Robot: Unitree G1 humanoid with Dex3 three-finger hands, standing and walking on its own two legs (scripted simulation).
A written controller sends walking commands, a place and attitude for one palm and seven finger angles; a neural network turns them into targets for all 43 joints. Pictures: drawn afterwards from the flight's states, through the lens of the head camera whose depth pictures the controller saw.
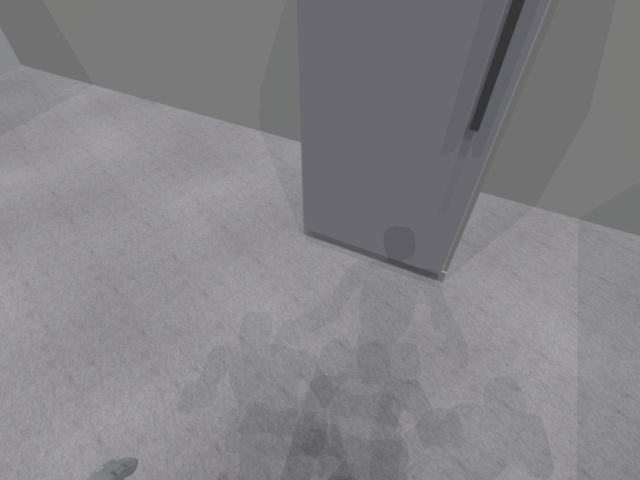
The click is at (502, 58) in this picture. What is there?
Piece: fridge door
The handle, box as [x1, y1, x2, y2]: [469, 0, 524, 131]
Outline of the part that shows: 524,0 512,0 469,129 477,131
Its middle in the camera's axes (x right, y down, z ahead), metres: +0.39 -0.44 +0.80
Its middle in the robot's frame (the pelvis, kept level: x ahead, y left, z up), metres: +0.94 -0.33 +0.19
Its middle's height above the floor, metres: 0.95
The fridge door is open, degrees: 0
